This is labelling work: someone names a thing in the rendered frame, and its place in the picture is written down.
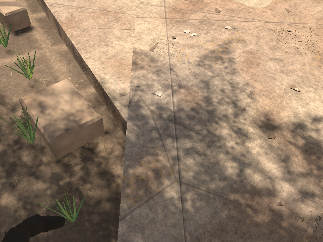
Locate left robot hand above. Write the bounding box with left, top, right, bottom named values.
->
left=2, top=214, right=66, bottom=242

